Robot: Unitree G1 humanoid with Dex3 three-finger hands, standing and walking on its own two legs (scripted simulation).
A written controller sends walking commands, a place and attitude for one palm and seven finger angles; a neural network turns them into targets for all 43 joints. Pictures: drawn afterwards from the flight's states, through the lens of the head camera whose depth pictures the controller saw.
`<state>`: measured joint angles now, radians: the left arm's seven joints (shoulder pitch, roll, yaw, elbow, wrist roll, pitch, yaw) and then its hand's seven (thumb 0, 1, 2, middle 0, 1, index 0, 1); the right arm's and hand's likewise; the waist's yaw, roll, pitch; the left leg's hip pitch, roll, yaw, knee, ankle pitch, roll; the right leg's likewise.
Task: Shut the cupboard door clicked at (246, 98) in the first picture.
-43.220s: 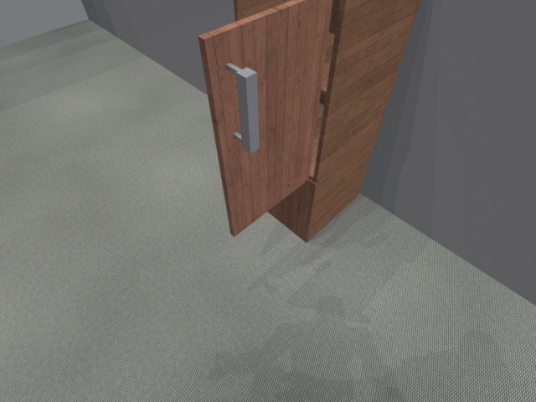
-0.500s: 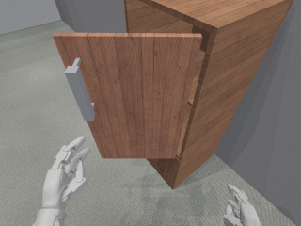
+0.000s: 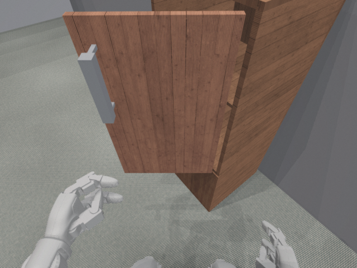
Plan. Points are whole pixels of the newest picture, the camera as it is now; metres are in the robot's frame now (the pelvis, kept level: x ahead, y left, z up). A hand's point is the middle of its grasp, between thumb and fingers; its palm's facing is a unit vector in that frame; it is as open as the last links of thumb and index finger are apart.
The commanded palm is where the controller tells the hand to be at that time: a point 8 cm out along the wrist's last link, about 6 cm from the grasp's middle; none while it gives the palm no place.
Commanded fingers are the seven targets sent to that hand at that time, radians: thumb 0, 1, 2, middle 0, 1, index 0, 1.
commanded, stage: raise the hand and make a fist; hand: left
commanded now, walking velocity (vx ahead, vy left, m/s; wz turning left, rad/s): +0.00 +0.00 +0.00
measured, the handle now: (101, 86) +0.47 +0.20 +0.16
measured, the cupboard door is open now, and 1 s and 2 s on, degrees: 52 52 52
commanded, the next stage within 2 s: bring the fist close to the handle in 1.14 s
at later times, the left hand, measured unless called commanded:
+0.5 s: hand (64, 175) +0.25 +0.21 +0.15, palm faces +0.09 -0.99 -0.07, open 3.1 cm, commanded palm +0.22 +0.25 +0.14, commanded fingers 0.00 0.90 0.90 -1.30 -1.50 -1.30 -1.50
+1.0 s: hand (78, 172) +0.26 +0.19 +0.15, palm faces +0.00 -1.00 -0.03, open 3.1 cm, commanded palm +0.23 +0.24 +0.17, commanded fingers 0.00 0.90 0.90 -1.30 -1.50 -1.30 -1.50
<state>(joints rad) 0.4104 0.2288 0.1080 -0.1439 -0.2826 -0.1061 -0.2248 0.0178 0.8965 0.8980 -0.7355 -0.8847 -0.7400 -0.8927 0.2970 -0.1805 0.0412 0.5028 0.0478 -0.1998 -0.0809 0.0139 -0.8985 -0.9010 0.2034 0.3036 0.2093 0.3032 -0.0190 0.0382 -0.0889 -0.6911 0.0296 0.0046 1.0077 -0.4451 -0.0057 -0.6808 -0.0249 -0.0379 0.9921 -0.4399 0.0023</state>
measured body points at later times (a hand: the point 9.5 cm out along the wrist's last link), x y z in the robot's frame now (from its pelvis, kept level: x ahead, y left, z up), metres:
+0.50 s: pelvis +0.03 +0.01 +0.03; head +0.04 +0.00 +0.48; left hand +0.24 +0.26 +0.16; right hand +0.24 -0.20 -0.03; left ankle +0.04 +0.12 -0.68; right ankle +0.04 -0.12 -0.68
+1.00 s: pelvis +0.03 +0.00 +0.05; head +0.02 -0.02 +0.50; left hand +0.25 +0.24 +0.15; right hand +0.21 -0.23 -0.02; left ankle +0.04 +0.12 -0.68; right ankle +0.04 -0.12 -0.68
